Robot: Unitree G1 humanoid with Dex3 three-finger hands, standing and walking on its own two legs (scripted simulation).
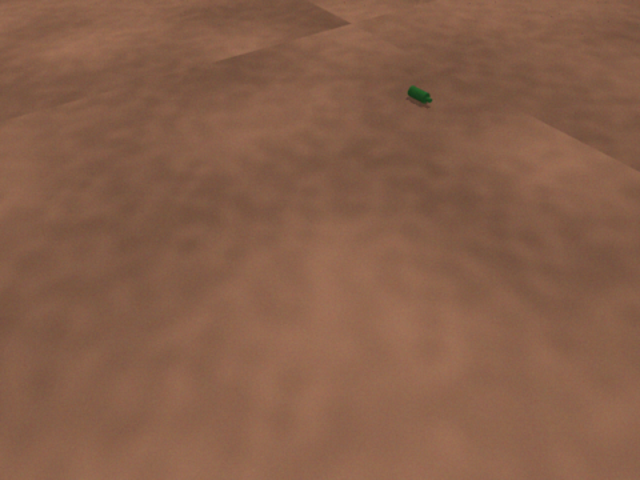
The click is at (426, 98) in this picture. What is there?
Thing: lying bottle
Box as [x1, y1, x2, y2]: [408, 86, 431, 103]
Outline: 409,88 408,94 423,103 431,101 428,93 414,86 411,86
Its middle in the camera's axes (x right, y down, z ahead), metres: +0.62 -0.93 +2.42
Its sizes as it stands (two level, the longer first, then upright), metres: 0.166 0.065 0.065
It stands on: the floor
